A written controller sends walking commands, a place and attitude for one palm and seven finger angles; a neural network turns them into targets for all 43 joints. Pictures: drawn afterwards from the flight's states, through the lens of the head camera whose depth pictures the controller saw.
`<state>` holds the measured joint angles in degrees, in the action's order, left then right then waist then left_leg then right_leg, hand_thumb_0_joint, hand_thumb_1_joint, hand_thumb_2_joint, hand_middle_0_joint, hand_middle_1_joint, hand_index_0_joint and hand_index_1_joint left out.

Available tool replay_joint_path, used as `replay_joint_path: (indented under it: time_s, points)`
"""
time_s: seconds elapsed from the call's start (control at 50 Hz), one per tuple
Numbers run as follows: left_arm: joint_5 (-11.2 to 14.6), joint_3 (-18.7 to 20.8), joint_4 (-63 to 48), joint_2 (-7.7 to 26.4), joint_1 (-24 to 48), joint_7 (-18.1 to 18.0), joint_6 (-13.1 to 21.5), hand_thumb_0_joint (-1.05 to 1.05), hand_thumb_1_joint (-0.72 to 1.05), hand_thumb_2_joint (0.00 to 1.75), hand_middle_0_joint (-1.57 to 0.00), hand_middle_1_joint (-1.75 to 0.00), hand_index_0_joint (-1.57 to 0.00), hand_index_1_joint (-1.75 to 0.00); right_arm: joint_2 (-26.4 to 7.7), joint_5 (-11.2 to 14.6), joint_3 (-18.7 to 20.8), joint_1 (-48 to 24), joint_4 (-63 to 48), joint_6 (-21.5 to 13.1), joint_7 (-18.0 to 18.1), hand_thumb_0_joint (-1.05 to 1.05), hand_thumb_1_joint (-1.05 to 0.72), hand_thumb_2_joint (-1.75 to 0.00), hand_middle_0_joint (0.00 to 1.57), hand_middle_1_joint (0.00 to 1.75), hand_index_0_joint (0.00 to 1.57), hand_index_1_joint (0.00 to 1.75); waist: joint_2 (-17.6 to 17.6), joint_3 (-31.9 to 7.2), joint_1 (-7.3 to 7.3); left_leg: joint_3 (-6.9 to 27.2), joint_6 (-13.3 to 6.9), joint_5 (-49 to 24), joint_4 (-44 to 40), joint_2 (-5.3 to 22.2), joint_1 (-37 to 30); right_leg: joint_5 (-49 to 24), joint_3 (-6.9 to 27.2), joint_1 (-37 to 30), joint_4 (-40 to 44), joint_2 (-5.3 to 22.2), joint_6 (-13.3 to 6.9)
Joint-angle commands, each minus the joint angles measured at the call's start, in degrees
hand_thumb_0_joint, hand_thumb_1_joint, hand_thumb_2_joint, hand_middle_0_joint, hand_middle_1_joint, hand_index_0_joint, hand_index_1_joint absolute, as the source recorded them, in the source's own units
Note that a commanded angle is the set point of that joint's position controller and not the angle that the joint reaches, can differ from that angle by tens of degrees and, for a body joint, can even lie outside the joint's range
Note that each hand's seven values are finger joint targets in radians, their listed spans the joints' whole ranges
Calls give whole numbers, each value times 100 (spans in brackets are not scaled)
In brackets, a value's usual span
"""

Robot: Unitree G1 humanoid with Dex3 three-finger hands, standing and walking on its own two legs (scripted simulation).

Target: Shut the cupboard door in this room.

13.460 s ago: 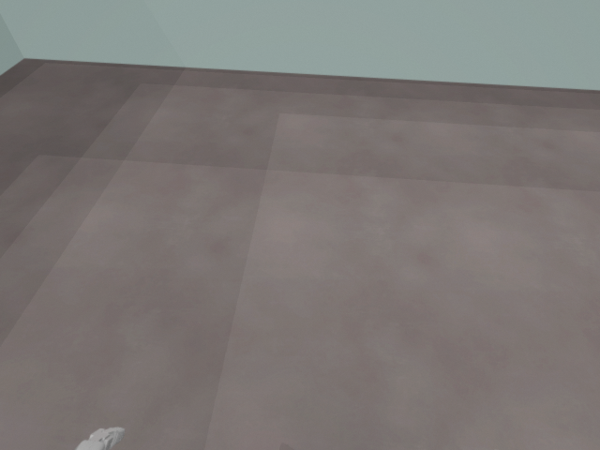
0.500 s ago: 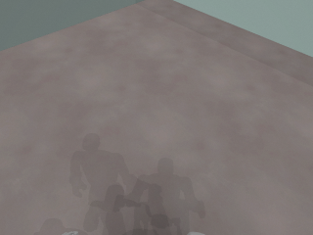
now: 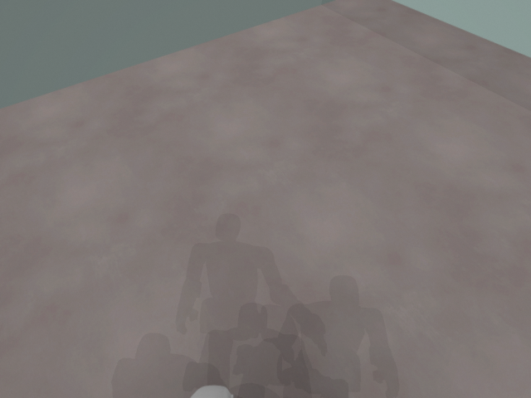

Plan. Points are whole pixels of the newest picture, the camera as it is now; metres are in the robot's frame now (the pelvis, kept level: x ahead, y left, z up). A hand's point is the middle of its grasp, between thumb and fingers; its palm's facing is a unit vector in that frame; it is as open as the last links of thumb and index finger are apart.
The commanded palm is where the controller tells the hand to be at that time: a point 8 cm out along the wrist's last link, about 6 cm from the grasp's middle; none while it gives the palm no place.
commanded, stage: turn or walk to find it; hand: left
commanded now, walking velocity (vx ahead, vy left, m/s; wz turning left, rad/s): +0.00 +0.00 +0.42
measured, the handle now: out of the picture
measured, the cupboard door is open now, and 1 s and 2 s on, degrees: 87 87 87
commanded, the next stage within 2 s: none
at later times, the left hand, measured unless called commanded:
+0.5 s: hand out of the picture +0.02 +0.25 -0.16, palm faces +0.22 -0.94 -0.25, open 7.4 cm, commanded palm none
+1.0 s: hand out of the picture -0.08 +0.17 -0.16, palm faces +0.45 -0.86 -0.26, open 7.4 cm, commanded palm none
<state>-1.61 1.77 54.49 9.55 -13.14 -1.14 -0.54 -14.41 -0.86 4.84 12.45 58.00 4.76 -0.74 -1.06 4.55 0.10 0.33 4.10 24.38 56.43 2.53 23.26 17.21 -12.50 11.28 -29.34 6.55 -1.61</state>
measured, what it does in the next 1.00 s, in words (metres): steps on the spot, turning left: left foot, then right foot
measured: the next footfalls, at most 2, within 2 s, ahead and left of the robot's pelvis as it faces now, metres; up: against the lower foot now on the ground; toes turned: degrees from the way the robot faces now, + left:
left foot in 0.14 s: +0.02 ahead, +0.15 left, +0.00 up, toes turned +9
right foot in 0.60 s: +0.04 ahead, -0.09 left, +0.00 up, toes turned +10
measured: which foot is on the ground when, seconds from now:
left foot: up 0.00-0.12, down 0.14-0.62, up 0.64-1.00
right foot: down 0.00-0.14, up 0.16-0.58, down 0.60-1.00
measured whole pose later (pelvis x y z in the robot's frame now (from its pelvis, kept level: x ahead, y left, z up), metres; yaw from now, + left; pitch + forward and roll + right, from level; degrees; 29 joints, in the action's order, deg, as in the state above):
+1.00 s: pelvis -0.04 -0.02 +0.00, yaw +26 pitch -1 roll +2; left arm -1.7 2.0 54.8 9.8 -14.0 -1.2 -0.6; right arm -14.1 -0.8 4.8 12.3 58.4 4.9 -0.8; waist -0.7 4.3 -0.6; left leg -0.1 3.9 24.7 54.4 2.7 21.7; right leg 15.6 -14.0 12.5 -29.1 6.8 -1.7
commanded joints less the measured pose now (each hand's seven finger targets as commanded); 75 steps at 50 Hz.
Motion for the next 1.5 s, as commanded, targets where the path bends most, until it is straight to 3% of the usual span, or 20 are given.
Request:
replay_joint_path:
  time_s: [0.0, 0.08, 0.1, 0.12, 0.14, 0.16, 0.26, 0.46, 0.54, 0.56, 0.6, 0.62, 0.72, 0.98, 1.06, 1.08, 1.12, 1.14, 1.26, 1.48]
  points:
    - [-17, 363, -177, 1399, -454, -72, 89, 0, 90, 90, -20, -30, -20, -30, -155, 41, -79, -533, -588, -243, 15, 0, -90, -90, 20, 30, 20, 30, 1273, -553, -334, -370, -36, 263, -1052, -89, 148, -3261, 978, -901, 571, 1415, -674]
    - [39, 398, -149, 1446, -170, -64, 31, 0, 90, 90, -20, -30, -20, -30, -264, 40, -79, -62, -489, -339, 29, 0, -90, -90, 20, 30, 20, 30, 1069, -745, 14, -572, -158, -1008, -2820, -99, -1090, -2659, 567, -381, -108, 1317, -247]
    - [91, 369, -182, 1301, -205, -47, -7, 0, 90, 90, -20, -30, -20, -30, -503, 26, -30, 116, -460, -389, 23, 0, -90, -90, 20, 30, 20, 30, 406, -880, 128, -255, -274, -1804, -3412, 130, -1841, -1989, 346, 195, -743, 1070, 45]
    - [124, 304, -311, 964, -246, -21, -46, 0, 90, 90, -20, -30, -20, -30, -1035, -15, 94, 274, -486, -431, 40, 0, -90, -90, 20, 30, 20, 30, -1170, -944, 209, 1445, -773, -3303, -3664, 1406, -2596, 365, 104, 1553, -1852, 317, 465]
    - [93, 189, -488, 759, 40, -34, -96, 0, 90, 90, -20, -30, -20, -30, -1360, -6, 157, 537, -419, -385, 85, 0, -90, -90, 20, 30, 20, 30, -1693, -852, 360, 1971, -1386, -4653, -3739, 2115, -2352, 2128, 473, 1947, -2687, 39, 585]
    - [80, 221, -495, 900, 225, -42, -143, 0, 90, 90, -20, -30, -20, -30, -1266, -35, 132, 483, -396, -356, 111, 0, -90, -90, 20, 30, 20, 30, -1002, -667, 356, 1646, -1598, -4158, -3716, 2143, -1921, 1936, 798, 1793, -3159, 115, 509]
    - [68, 277, -180, 919, 91, 48, -153, 0, 90, 90, -20, -30, -20, -30, -825, -24, -19, -285, -607, -432, 198, 0, -90, -90, 20, 30, 20, 30, -772, -418, 27, 930, -1226, -3777, -3720, 1121, -1635, 684, 1044, 1892, -3516, -1, 609]
    - [115, 213, -495, 740, 469, 12, -120, 0, 90, 90, -20, -30, -20, -30, -887, -70, 96, -44, -645, -372, 147, 0, -90, -90, 20, 30, 20, 30, -834, -548, 159, 1591, -1381, -3317, -3613, 1045, -1449, 885, 1022, 1218, -1741, -308, 626]
    - [144, 235, -378, 801, -120, -17, -18, 0, 90, 90, -20, -30, -20, -30, -832, -40, 132, -225, -724, -342, 125, 0, -90, -90, 20, 30, 20, 30, -750, -810, -133, 1659, -1151, -3144, -3099, 776, -887, -132, 912, -23, -27, -454, 553]
    - [122, 266, -329, 945, -337, -32, 40, 0, 90, 90, -20, -30, -20, -30, -701, -2, 120, -232, -739, -347, 111, 0, -90, -90, 20, 30, 20, 30, -367, -942, -233, 1475, -883, -2505, -2743, 479, -486, -674, 1057, -679, 761, -241, 512]
    - [6, 417, -396, 1755, -452, -93, 108, 0, 90, 90, -20, -30, -20, -30, -222, 27, 55, -298, -967, -335, 86, 0, -90, -90, 20, 30, 20, 30, 1891, -734, -368, 275, -230, 946, -535, -674, 1062, -1626, 3254, -1029, 1325, 2080, -494]
    - [45, 384, -480, 1652, -294, -105, 65, 0, 90, 90, -20, -30, -20, -30, -464, -2, 124, -338, -948, -267, 82, 0, -90, -90, 20, 30, 20, 30, 1210, -571, -307, 525, -268, 881, 364, -420, 821, -1554, 2877, -277, 1357, 2192, -787]
    - [80, 246, -654, 964, 522, -83, 117, 0, 90, 90, -20, -30, -20, -30, -325, -52, 142, 305, -388, -125, -23, 0, -90, -90, 20, 30, 20, 30, 895, -89, 173, 342, -119, -536, 1563, -190, 859, -817, 1373, 232, 1384, 1043, -272]
    - [-26, 370, -159, 1378, -492, -74, 90, 0, 90, 90, -20, -30, -20, -30, -146, 39, -70, -506, -554, -230, 13, 0, -90, -90, 20, 30, 20, 30, 1227, -565, -355, -327, -44, 324, -1038, -42, 167, -2629, 1059, -851, 777, 1510, -702]
    - [16, 394, -107, 1445, -264, -54, 34, 0, 90, 90, -20, -30, -20, -30, -194, 54, -77, -78, -475, -319, 36, 0, -90, -90, 20, 30, 20, 30, 1157, -775, -55, -581, -168, -651, -2604, -142, -948, -2417, 661, -422, 167, 1397, -341]
    - [69, 386, -129, 1348, -191, -46, 2, 0, 90, 90, -20, -30, -20, -30, -350, 46, -52, 152, -420, -372, 26, 0, -90, -90, 20, 30, 20, 30, 694, -896, 110, -423, -242, -1408, -3362, -16, -1596, -1984, 416, -7, -351, 1222, -64]
    - [96, 202, -437, 765, 38, -2, -80, 0, 90, 90, -20, -30, -20, -30, -1238, -6, 143, 452, -428, -403, 85, 0, -90, -90, 20, 30, 20, 30, -1667, -758, 307, 1970, -1180, -3952, -3890, 1947, -2370, 1843, 282, 2036, -2369, 76, 601]
    - [76, 216, -465, 869, 215, -19, -143, 0, 90, 90, -20, -30, -20, -30, -1292, -28, 135, 459, -381, -355, 105, 0, -90, -90, 20, 30, 20, 30, -1161, -686, 345, 1733, -1527, -3752, -3840, 2147, -1922, 1887, 714, 1882, -2927, 127, 527]
    - [64, 267, -119, 907, 36, 62, -163, 0, 90, 90, -20, -30, -20, -30, -836, -5, -21, -307, -565, -449, 203, 0, -90, -90, 20, 30, 20, 30, -682, -372, -28, 910, -1207, -3582, -3813, 1038, -1666, 522, 1035, 1936, -3463, -23, 658]
    - [117, 205, -522, 748, 799, -10, -118, 0, 90, 90, -20, -30, -20, -30, -826, -63, 96, 261, -498, -411, 191, 0, -90, -90, 20, 30, 20, 30, -698, -630, 250, 1837, -1471, -4025, -3540, 1090, -1901, 950, 1172, 1553, -2031, -294, 668]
